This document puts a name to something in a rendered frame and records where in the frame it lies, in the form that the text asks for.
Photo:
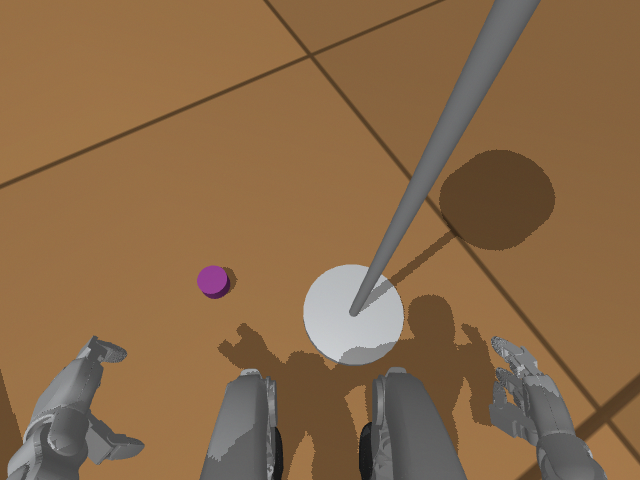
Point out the left robot arm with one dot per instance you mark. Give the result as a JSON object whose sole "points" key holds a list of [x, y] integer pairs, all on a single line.
{"points": [[54, 447]]}

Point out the right robot hand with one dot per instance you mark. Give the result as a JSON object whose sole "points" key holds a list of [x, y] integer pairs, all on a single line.
{"points": [[541, 409]]}

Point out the tin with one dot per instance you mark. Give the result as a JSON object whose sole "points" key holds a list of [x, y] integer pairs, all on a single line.
{"points": [[213, 282]]}

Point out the right robot arm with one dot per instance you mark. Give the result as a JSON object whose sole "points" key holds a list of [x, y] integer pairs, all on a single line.
{"points": [[562, 456]]}

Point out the left robot hand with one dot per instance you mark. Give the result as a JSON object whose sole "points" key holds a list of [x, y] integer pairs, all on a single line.
{"points": [[74, 387]]}

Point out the floor lamp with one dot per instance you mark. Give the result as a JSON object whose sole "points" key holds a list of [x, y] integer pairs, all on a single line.
{"points": [[352, 314]]}

